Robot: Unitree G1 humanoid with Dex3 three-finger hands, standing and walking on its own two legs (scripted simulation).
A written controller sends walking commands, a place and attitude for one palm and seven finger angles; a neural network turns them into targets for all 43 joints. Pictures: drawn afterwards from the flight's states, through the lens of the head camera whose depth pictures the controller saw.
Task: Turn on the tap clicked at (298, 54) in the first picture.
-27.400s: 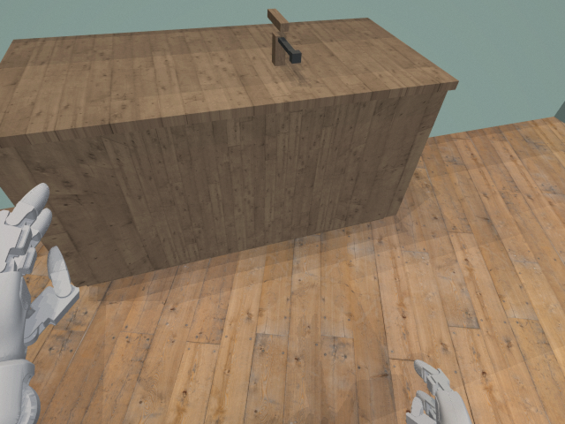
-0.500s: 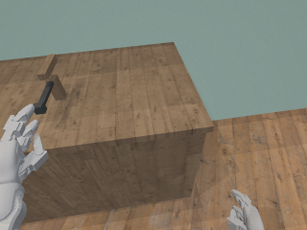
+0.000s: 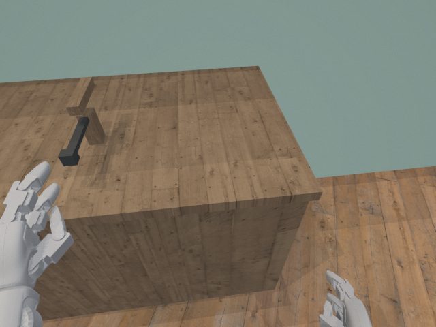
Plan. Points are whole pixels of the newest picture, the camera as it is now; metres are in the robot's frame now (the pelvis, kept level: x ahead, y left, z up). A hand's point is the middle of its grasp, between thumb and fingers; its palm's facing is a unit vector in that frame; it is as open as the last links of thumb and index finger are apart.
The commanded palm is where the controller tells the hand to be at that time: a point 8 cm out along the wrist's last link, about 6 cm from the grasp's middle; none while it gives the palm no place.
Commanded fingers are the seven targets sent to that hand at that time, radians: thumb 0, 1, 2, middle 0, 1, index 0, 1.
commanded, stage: turn the palm inward beside the body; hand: left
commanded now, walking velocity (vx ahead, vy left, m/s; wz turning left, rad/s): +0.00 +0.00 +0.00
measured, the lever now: (69, 157) +0.39 +0.38 +0.09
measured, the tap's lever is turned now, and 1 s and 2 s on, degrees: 0 0 0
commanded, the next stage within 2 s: reach beside the lever's end, fingers flat in 1.00 s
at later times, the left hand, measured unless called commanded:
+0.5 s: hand (71, 262) +0.16 +0.22 +0.14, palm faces +0.43 -0.89 -0.13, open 7.4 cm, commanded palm +0.11 +0.27 +0.15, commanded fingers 0.00 0.90 0.90 -0.20 -0.30 -0.20 -0.30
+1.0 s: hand (94, 257) +0.17 +0.19 +0.14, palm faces +0.44 -0.89 -0.13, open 7.4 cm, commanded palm +0.12 +0.24 +0.15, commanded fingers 0.00 0.90 0.90 -0.20 -0.30 -0.20 -0.30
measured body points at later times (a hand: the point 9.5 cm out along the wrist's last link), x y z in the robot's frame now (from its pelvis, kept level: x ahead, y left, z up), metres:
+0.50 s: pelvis -0.02 +0.00 +0.00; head -0.03 -0.02 +0.45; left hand +0.13 +0.27 +0.15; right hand +0.18 -0.21 -0.07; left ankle -0.02 +0.10 -0.72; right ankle +0.01 -0.09 -0.72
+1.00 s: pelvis -0.01 -0.03 +0.00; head -0.02 -0.06 +0.45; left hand +0.14 +0.24 +0.15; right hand +0.19 -0.25 -0.08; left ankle -0.02 +0.10 -0.72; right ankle +0.01 -0.09 -0.72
